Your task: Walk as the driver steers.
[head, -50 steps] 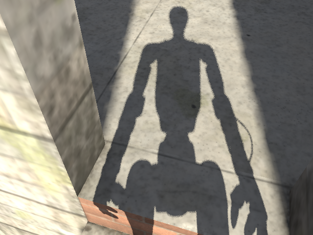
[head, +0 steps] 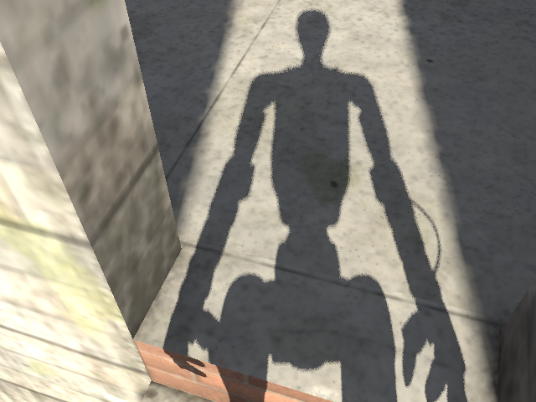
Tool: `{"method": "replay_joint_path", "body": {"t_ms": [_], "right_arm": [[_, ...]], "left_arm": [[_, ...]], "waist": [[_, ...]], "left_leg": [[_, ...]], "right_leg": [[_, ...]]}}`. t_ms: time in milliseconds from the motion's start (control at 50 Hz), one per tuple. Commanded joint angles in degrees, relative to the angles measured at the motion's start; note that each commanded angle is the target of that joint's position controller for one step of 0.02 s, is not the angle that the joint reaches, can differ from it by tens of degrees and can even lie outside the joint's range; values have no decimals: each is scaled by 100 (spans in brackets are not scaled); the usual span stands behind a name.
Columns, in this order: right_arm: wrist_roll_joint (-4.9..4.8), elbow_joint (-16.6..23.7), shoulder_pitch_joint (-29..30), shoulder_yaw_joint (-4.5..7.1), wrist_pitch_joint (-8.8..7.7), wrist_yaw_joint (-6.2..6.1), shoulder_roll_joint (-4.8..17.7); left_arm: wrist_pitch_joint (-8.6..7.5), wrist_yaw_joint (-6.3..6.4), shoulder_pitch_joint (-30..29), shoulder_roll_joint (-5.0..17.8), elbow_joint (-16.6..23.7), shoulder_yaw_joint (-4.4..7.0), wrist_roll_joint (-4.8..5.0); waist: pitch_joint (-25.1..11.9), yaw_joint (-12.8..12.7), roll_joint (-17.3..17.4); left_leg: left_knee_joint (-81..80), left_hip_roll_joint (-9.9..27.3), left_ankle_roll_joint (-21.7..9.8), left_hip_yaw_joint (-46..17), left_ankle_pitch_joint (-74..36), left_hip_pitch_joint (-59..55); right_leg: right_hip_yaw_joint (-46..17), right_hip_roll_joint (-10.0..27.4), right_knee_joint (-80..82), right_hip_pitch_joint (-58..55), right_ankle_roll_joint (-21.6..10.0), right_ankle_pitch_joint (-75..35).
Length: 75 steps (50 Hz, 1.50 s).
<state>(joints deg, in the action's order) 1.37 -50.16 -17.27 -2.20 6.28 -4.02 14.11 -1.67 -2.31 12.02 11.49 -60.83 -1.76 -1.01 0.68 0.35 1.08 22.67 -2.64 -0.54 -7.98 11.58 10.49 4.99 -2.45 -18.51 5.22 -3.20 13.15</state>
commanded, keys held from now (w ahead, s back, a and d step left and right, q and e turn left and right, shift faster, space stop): w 1.00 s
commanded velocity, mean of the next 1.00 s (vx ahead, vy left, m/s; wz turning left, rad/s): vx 0.00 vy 0.02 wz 0.00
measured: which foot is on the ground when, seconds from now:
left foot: down 0.00-1.00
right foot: down 0.00-1.00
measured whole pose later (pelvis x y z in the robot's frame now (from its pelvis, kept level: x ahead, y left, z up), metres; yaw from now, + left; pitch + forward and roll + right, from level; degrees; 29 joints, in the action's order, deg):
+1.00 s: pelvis +0.00 +0.00 +0.00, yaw +0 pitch +0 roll +0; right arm 1.3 -49.9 -17.2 -2.1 6.1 -4.0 14.1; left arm -1.7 -2.4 12.5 11.5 -60.9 -1.8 -0.9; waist 0.7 0.3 1.1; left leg 22.6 -2.5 -0.5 -7.6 11.3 10.6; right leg 5.2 -2.3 -18.6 5.2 -3.1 13.2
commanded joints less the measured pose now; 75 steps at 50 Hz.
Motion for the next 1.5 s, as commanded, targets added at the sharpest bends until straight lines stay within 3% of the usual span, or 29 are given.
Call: {"method": "replay_joint_path", "body": {"t_ms": [20,360,400,460,1020,1060,1120,1440,1460,1480,1500], "right_arm": [[9,228,-208,125,-37,-18,601],[6,237,-213,131,-40,-17,605],[24,208,-300,122,-32,-68,562],[1,216,-213,135,-53,-26,620],[2,234,-220,137,-50,-13,605],[21,203,-309,127,-42,-65,562],[-4,219,-221,142,-62,-17,617],[1,227,-232,139,-55,-12,609],[-14,126,-385,103,-70,-45,538],[-4,192,-260,144,-63,-30,656],[-3,212,-215,141,-59,-19,627]], "left_arm": [[-33,10,138,569,156,92,3],[-41,7,135,573,154,89,5],[-45,-20,180,557,161,93,-19],[-50,8,114,579,193,98,8],[-46,4,180,572,151,89,8],[-49,-23,223,555,159,92,-16],[-52,6,196,582,166,95,9],[-45,1,204,571,146,89,9],[-27,0,192,598,96,109,11],[-35,-1,262,546,134,89,17],[-39,-1,216,579,133,93,9]], "waist": [[21,-10,-79],[65,-4,-87],[133,56,-213],[105,-9,10],[75,-6,-85],[144,55,-212],[72,-17,-16],[76,-5,-88],[132,34,-274],[47,-40,-5],[60,-15,-33]], "left_leg": [[-211,432,-537,-291,-1200,63],[-227,441,-529,-281,-1090,74],[-207,418,-522,-274,-731,54],[-231,450,-534,-290,-1175,104],[-236,456,-525,-265,-1072,75],[-218,434,-516,-260,-716,53],[-233,463,-528,-269,-1166,74],[-241,466,-527,-256,-1094,63],[-306,500,-516,-286,-1147,67],[-234,457,-524,-237,-1112,38],[-240,455,-526,-239,-1095,68]], "right_leg": [[-450,590,313,44,-35,-887],[-459,607,338,98,-44,-755],[-540,633,459,167,-35,-547],[-442,595,335,104,-49,-758],[-454,622,352,104,-49,-738],[-536,648,472,172,-40,-537],[-441,614,347,90,-50,-778],[-443,626,354,102,-49,-775],[-441,614,322,127,-1,-969],[-443,627,347,67,-34,-845],[-449,629,351,75,-44,-781]]}}
Keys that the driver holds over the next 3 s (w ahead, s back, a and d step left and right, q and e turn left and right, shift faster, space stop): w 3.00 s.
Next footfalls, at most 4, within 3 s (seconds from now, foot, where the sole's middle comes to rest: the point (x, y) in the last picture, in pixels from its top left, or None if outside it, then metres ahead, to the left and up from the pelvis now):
none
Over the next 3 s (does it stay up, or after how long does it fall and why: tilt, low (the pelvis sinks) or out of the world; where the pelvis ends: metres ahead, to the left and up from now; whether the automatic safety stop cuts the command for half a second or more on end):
stays up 0.00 0.00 0.00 its command is cut before an obstacle from the start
